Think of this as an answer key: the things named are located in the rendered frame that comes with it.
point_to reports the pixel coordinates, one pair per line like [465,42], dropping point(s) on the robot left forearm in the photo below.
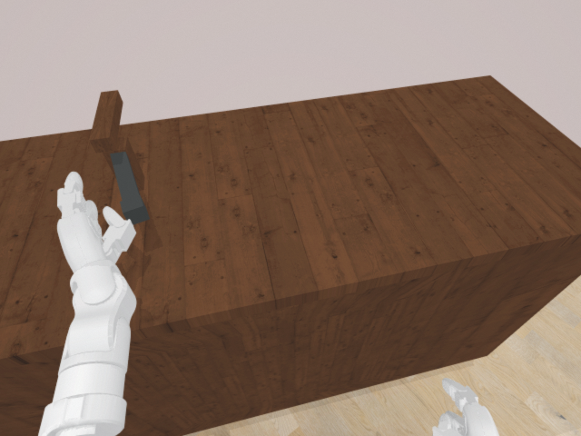
[88,398]

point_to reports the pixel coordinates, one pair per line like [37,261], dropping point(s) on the tap lever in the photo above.
[132,203]

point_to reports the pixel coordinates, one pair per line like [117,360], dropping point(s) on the right robot hand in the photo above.
[476,421]

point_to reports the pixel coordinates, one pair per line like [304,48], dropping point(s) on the counter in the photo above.
[295,251]

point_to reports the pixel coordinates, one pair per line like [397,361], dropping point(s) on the left robot hand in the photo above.
[79,231]

